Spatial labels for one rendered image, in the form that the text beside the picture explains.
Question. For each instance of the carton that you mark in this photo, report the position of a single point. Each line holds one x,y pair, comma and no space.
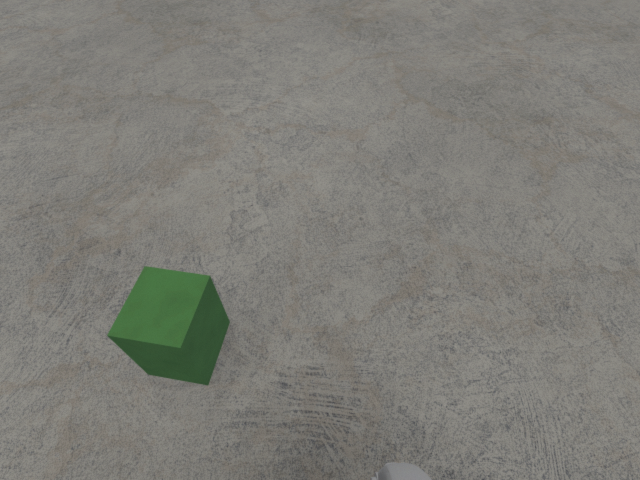
172,325

